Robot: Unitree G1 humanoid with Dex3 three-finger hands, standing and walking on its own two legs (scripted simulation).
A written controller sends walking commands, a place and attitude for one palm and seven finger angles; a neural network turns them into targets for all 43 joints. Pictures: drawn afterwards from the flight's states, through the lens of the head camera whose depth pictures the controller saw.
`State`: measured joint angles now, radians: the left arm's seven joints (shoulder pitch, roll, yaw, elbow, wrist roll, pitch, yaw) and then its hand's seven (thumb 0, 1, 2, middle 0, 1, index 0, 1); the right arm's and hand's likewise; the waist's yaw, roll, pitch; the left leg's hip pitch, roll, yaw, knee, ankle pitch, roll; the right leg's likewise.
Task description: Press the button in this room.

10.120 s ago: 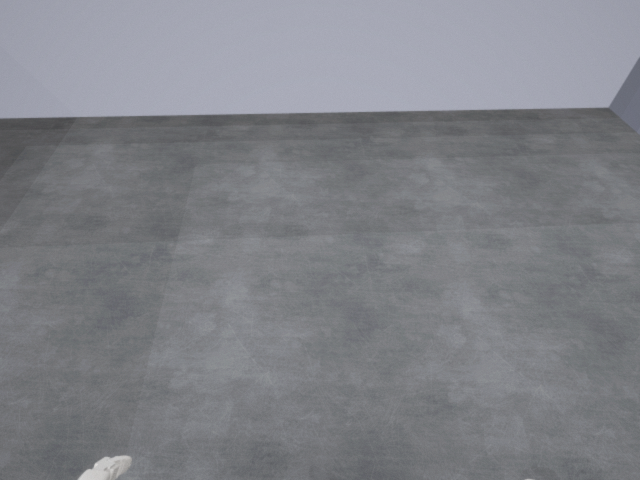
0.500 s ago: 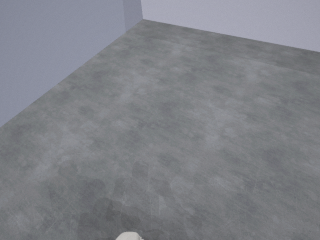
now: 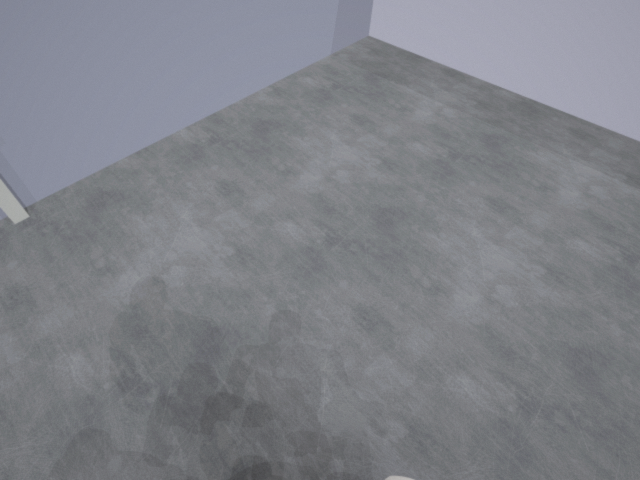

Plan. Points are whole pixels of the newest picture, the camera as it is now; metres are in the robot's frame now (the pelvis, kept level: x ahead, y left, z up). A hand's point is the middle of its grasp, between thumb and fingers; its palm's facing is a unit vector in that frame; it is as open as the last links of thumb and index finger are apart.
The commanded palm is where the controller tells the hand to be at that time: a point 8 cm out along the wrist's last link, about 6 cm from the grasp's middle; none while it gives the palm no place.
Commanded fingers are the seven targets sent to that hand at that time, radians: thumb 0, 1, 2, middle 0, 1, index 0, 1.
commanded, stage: turn or walk to find it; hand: left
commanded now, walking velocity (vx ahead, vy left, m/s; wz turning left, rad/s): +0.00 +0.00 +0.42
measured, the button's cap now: out of the picture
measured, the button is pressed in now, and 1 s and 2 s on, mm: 0 0 0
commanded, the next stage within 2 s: stand and wait in 0.50 s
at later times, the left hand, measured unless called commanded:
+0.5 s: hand out of the picture -0.01 +0.14 -0.15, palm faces +0.25 -0.93 -0.27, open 7.3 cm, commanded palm none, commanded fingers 0.00 0.90 0.90 -0.20 -0.30 -0.20 -0.30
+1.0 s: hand out of the picture -0.12 +0.15 -0.17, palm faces +0.36 -0.90 -0.23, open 7.4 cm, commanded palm none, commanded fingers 0.00 0.90 0.90 -0.20 -0.30 -0.20 -0.30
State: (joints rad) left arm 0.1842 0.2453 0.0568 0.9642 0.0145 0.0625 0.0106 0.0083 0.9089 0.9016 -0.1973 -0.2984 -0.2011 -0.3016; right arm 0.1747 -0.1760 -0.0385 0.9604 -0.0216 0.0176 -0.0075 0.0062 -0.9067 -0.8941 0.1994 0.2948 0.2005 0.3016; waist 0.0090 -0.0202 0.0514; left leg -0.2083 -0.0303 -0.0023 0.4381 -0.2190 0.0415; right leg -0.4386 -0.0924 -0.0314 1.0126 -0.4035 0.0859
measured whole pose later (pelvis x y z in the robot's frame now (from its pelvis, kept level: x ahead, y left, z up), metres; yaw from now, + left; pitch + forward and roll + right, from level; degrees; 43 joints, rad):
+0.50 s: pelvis -0.04 -0.06 +0.00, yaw +14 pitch -1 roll +3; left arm 0.21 0.16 0.03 0.94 0.02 0.01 0.02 0.01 0.91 0.90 -0.20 -0.30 -0.21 -0.30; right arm 0.24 -0.25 -0.09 1.02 -0.03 0.09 0.01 0.01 -0.91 -0.89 0.19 0.29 0.19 0.30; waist -0.01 0.03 0.07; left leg -0.43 0.04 -0.03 1.05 -0.40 -0.07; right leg -0.22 -0.10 -0.21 0.50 -0.26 -0.04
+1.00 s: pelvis -0.08 -0.04 -0.01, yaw +18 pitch -2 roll +2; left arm 0.25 0.18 0.02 1.06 0.01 0.04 0.02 0.01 0.91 0.90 -0.20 -0.30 -0.20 -0.30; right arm 0.14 -0.16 -0.03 1.02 -0.02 0.02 -0.02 0.00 -0.92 -0.89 0.20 0.29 0.20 0.30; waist 0.03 0.00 0.04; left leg -0.20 -0.01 0.04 0.47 -0.24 0.00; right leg -0.26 -0.08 -0.07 0.66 -0.38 0.06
